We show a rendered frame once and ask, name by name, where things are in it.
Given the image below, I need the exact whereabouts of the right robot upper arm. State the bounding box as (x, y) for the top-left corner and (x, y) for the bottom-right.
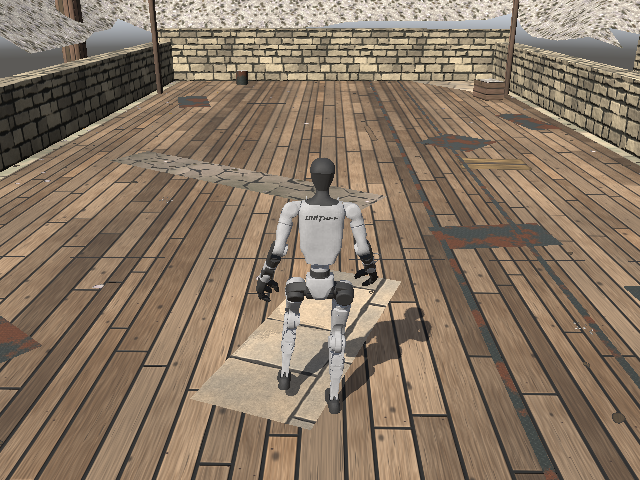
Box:
(342, 201), (370, 256)

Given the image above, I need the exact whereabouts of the right robot forearm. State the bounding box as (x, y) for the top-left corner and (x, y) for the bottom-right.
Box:
(359, 240), (376, 273)

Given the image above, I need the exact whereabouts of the robot right thigh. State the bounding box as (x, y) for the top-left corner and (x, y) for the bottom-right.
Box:
(328, 280), (354, 353)

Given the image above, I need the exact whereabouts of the left robot hand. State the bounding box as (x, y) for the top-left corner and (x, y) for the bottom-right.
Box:
(256, 278), (279, 302)

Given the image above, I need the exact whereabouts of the left robot foot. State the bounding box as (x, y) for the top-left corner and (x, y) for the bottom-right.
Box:
(277, 369), (291, 390)

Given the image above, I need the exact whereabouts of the left robot forearm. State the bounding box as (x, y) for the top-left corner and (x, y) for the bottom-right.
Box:
(259, 241), (281, 283)

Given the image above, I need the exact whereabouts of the left robot upper arm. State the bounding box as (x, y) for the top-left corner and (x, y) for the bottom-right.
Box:
(272, 201), (301, 257)

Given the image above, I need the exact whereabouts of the right robot hand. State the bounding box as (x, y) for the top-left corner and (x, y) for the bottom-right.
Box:
(354, 269), (378, 286)

